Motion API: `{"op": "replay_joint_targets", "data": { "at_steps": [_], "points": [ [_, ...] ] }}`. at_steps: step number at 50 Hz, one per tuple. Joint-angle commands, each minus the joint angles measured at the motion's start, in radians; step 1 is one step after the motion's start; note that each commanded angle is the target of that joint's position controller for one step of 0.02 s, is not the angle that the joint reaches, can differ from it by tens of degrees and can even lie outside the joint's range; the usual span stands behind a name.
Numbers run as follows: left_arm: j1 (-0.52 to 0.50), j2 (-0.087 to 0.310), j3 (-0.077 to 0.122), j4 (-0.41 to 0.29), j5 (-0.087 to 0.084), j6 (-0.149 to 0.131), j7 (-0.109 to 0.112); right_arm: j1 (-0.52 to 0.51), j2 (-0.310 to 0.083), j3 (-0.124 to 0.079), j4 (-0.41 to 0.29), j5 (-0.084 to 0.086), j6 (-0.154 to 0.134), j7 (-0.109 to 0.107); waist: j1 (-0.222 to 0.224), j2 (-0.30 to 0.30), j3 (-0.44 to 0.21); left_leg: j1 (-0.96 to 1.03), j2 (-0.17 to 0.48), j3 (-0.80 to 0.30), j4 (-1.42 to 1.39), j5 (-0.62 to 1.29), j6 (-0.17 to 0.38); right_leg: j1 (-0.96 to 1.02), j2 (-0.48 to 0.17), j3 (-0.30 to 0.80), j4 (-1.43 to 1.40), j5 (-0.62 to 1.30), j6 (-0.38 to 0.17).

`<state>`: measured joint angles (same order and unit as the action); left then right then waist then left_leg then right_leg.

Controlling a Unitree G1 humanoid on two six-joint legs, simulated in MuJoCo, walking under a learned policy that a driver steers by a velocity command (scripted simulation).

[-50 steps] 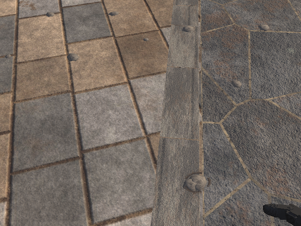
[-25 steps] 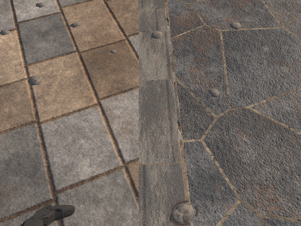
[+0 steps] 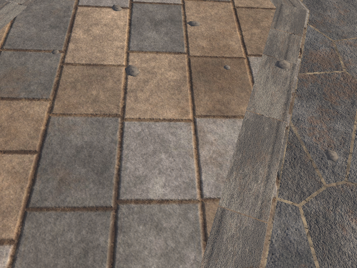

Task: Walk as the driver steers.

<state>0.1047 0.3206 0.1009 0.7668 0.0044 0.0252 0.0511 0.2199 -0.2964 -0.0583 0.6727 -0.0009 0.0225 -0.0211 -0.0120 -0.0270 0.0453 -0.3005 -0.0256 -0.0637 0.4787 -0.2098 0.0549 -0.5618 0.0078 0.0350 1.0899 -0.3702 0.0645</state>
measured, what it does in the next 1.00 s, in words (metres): steps on the spot, turning left: right foot, then left foot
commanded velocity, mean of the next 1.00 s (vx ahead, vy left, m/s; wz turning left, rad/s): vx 0.07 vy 0.00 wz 0.58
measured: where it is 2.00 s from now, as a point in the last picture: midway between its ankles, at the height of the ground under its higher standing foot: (109, 235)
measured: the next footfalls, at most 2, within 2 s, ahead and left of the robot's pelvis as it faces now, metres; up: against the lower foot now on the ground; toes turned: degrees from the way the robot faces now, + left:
right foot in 0.30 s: +0.08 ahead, -0.14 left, +0.00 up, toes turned +17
left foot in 0.72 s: -0.01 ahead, +0.12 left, +0.00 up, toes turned +27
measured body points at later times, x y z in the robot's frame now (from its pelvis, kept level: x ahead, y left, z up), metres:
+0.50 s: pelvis +0.01 -0.04 +0.00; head +0.05 -0.05 +0.45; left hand +0.07 +0.27 -0.09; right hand +0.23 -0.29 -0.11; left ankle -0.05 +0.09 -0.66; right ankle +0.04 -0.15 -0.74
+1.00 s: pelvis +0.03 +0.04 +0.01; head +0.03 +0.07 +0.46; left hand +0.01 +0.37 -0.10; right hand +0.26 -0.15 -0.08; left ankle -0.05 +0.10 -0.74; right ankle +0.20 -0.06 -0.69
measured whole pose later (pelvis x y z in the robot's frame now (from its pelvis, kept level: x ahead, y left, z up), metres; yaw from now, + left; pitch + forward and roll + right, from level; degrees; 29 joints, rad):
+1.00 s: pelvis +0.03 +0.04 +0.01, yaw +35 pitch +2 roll -2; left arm 0.12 0.34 0.09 0.76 0.00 -0.06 -0.02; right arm 0.36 -0.28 -0.05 0.64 0.01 -0.03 -0.02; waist -0.03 -0.03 0.01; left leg -0.14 -0.04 -0.13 0.34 -0.22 0.06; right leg -0.53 -0.03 0.05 0.76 -0.13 0.05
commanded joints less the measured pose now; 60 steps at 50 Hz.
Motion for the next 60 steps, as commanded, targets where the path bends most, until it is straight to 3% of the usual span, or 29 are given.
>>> {"op": "replay_joint_targets", "data": {
  "at_steps": [1,6,10,13,14,15,16,17,18,19,20,23,26,28,31,34,35,36,37,38,39,40,41,42,45,51,57,59,60],
  "points": [
    [-0.033,0.055,0.011,-0.070,-0.006,-0.021,0.000,-0.018,-0.165,-0.044,-0.077,0.007,-0.012,-0.018,0.002,0.150,-0.140,0.216,0.218,-0.266,-0.129,0.307,0.154,-0.074,-0.003,0.046,-0.087,0.049,0.018],
    [-0.057,0.054,0.003,-0.076,-0.011,-0.032,-0.018,-0.022,-0.193,-0.058,-0.093,0.006,0.004,-0.019,-0.016,0.182,-0.119,0.162,0.205,-0.346,-0.122,0.196,0.171,0.042,0.019,0.060,-0.301,0.026,0.028],
    [-0.035,0.070,0.005,-0.074,-0.018,-0.049,-0.034,-0.048,-0.194,-0.062,-0.107,0.011,0.014,-0.008,-0.014,0.192,-0.127,0.149,0.193,-0.433,-0.095,0.265,0.173,0.138,0.040,0.066,-0.423,-0.002,0.011],
    [0.029,0.074,0.010,-0.058,-0.019,-0.063,-0.048,-0.090,-0.186,-0.061,-0.119,0.028,0.024,-0.010,0.029,0.186,-0.142,0.140,0.150,-0.458,-0.040,0.299,0.131,0.272,0.042,0.050,-0.655,0.122,-0.019],
    [0.060,0.092,0.018,-0.048,-0.014,-0.064,-0.048,-0.092,-0.171,-0.057,-0.124,0.034,0.026,-0.013,0.042,0.164,-0.148,0.084,0.112,-0.435,-0.007,0.212,0.090,0.373,0.001,0.059,-0.749,0.241,-0.039],
    [0.078,0.153,0.031,-0.053,0.002,-0.059,-0.042,-0.049,-0.124,-0.045,-0.124,0.024,0.026,-0.012,0.018,0.015,-0.178,-0.035,0.032,-0.337,0.147,-0.045,0.033,0.500,-0.179,0.207,-0.774,0.321,-0.107],
    [0.051,0.222,0.042,-0.051,0.028,-0.049,-0.040,-0.024,-0.116,-0.046,-0.150,0.030,0.018,-0.012,-0.028,-0.258,-0.120,-0.251,-0.136,-0.138,0.318,-0.401,-0.032,0.510,-0.354,0.440,-0.796,0.525,-0.274],
    [0.018,0.161,0.027,-0.079,0.033,-0.052,-0.038,0.000,-0.208,-0.073,-0.127,0.007,0.010,-0.012,-0.011,-0.186,-0.114,-0.276,-0.064,-0.125,0.562,-0.435,-0.082,0.459,-0.428,0.463,-0.795,0.547,-0.360],
    [-0.030,0.108,0.010,-0.096,0.026,-0.052,-0.032,0.012,-0.240,-0.090,-0.103,0.016,0.012,-0.007,-0.027,-0.120,-0.101,-0.267,-0.042,-0.116,0.652,-0.366,-0.097,0.427,-0.372,0.360,-0.781,0.516,-0.329],
    [-0.065,0.086,0.004,-0.102,0.013,-0.048,-0.027,0.026,-0.218,-0.090,-0.082,0.017,0.022,-0.009,-0.038,-0.094,-0.082,-0.273,-0.032,-0.101,0.693,-0.306,-0.117,0.420,-0.299,0.267,-0.769,0.455,-0.281],
    [-0.071,0.072,-0.002,-0.104,-0.002,-0.046,-0.021,0.026,-0.192,-0.085,-0.078,0.015,0.031,-0.009,-0.026,-0.099,-0.067,-0.306,-0.029,-0.093,0.735,-0.253,-0.135,0.435,-0.269,0.217,-0.765,0.442,-0.264],
    [-0.018,0.087,-0.004,-0.094,0.006,-0.030,-0.008,-0.031,-0.132,-0.063,-0.110,0.030,0.034,0.000,0.018,-0.121,-0.055,-0.332,-0.004,-0.018,0.672,-0.191,-0.163,0.476,-0.238,0.115,-0.775,0.495,-0.277],
    [0.025,0.121,0.007,-0.087,0.009,-0.018,-0.006,-0.082,-0.111,-0.049,-0.143,0.025,0.031,0.007,0.056,-0.135,-0.087,-0.312,0.043,0.012,0.525,-0.195,-0.174,0.559,-0.277,0.093,-0.767,0.533,-0.298],
    [0.011,0.148,0.016,-0.091,0.004,-0.014,-0.014,-0.086,-0.099,-0.040,-0.155,0.019,0.030,0.016,0.059,-0.142,-0.098,-0.230,0.062,0.047,0.424,-0.200,-0.164,0.533,-0.289,0.055,-0.766,0.551,-0.297],
    [0.002,0.172,0.024,-0.090,-0.008,-0.011,-0.030,-0.066,-0.113,-0.043,-0.159,0.021,0.035,0.025,0.051,-0.154,-0.102,-0.123,0.056,0.098,0.297,-0.182,-0.139,0.493,-0.304,0.016,-0.749,0.569,-0.286],
    [-0.015,0.177,0.026,-0.083,-0.036,-0.016,-0.037,-0.009,-0.117,-0.053,-0.150,0.022,0.043,0.036,0.005,-0.140,-0.102,0.000,0.036,0.131,0.073,-0.056,-0.080,0.468,-0.309,-0.020,-0.667,0.525,-0.234],
    [0.006,0.153,0.020,-0.070,-0.042,-0.020,-0.039,0.031,-0.130,-0.062,-0.136,0.020,0.043,0.032,-0.013,-0.108,-0.111,0.100,0.014,0.128,-0.032,0.038,-0.046,0.416,-0.282,-0.058,-0.592,0.453,-0.184],
    [0.067,0.106,0.009,-0.049,-0.024,-0.024,-0.044,0.087,-0.180,-0.081,-0.123,0.022,0.041,0.022,-0.017,0.035,-0.142,0.273,0.068,0.011,-0.089,0.188,0.003,0.269,-0.221,-0.141,-0.428,0.229,-0.106],
    [0.052,0.021,-0.023,-0.099,0.040,-0.027,-0.051,0.131,-0.299,-0.103,-0.141,0.028,0.032,0.005,0.007,0.358,-0.152,0.430,0.331,-0.376,-0.078,0.391,0.142,-0.055,-0.074,-0.196,-0.098,-0.310,-0.010],
    [-0.047,0.075,-0.008,-0.138,0.014,-0.040,-0.046,0.179,-0.276,-0.094,-0.145,-0.002,-0.002,0.023,-0.085,0.281,-0.204,0.361,0.409,-0.563,-0.176,0.058,0.302,-0.166,-0.017,-0.011,0.048,-0.315,-0.016],
    [-0.091,0.117,0.006,-0.148,-0.018,-0.048,-0.048,0.159,-0.230,-0.079,-0.131,-0.002,-0.029,0.032,-0.075,0.203,-0.132,0.332,0.362,-0.522,-0.237,-0.235,0.269,-0.213,-0.053,0.029,0.073,-0.218,-0.043],
    [-0.095,0.136,0.015,-0.145,-0.027,-0.056,-0.052,0.119,-0.196,-0.068,-0.121,0.011,-0.041,0.030,-0.052,0.181,-0.063,0.283,0.322,-0.477,-0.267,-0.401,0.218,-0.228,-0.076,0.033,0.036,-0.117,-0.066],
    [-0.085,0.139,0.019,-0.125,-0.018,-0.061,-0.051,0.086,-0.175,-0.056,-0.125,0.016,-0.045,0.023,-0.037,0.170,-0.029,0.255,0.291,-0.444,-0.282,-0.416,0.188,-0.220,-0.088,0.035,-0.001,-0.046,-0.067],
    [-0.072,0.136,0.020,-0.121,-0.008,-0.068,-0.053,0.062,-0.169,-0.049,-0.129,0.015,-0.045,0.014,-0.020,0.178,-0.016,0.225,0.260,-0.409,-0.298,-0.384,0.175,-0.187,-0.086,0.037,-0.045,0.025,-0.059],
    [-0.055,0.107,0.014,-0.097,-0.004,-0.097,-0.063,0.076,-0.163,-0.043,-0.130,0.000,-0.059,-0.002,-0.011,0.160,-0.033,0.224,0.213,-0.335,-0.311,-0.222,0.162,-0.129,-0.052,0.018,-0.163,0.183,-0.039],
    [-0.107,0.063,-0.016,-0.091,-0.015,-0.114,-0.081,0.126,-0.179,-0.045,-0.080,0.011,-0.074,0.001,-0.054,0.180,-0.013,0.175,0.199,-0.241,-0.299,-0.113,0.149,-0.002,-0.036,-0.004,-0.460,0.308,-0.002],
    [-0.150,0.083,-0.033,-0.124,-0.032,-0.125,-0.101,0.177,-0.185,-0.044,-0.025,0.013,-0.076,0.018,-0.085,0.155,0.048,0.240,0.274,-0.234,-0.288,-0.072,0.162,-0.017,-0.054,-0.027,-0.533,0.228,-0.077],
    [-0.112,0.091,-0.034,-0.122,-0.033,-0.129,-0.106,0.173,-0.190,-0.047,-0.014,0.015,-0.071,0.017,-0.062,0.155,0.040,0.269,0.284,-0.210,-0.260,0.028,0.146,0.033,-0.043,-0.048,-0.555,0.199,-0.111],
    [-0.060,0.096,-0.030,-0.109,-0.032,-0.129,-0.105,0.151,-0.192,-0.046,-0.014,0.016,-0.067,0.015,-0.025,0.148,0.015,0.260,0.268,-0.171,-0.207,0.150,0.126,0.118,-0.022,-0.069,-0.585,0.215,-0.131]
  ]
}}
Velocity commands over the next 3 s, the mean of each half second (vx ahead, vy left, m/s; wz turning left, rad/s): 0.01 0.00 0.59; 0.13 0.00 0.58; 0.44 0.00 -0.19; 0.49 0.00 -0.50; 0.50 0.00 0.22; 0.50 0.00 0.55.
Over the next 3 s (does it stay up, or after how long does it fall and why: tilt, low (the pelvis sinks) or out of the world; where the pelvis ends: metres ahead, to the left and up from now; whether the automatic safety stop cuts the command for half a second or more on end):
stays up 1.04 0.38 0.00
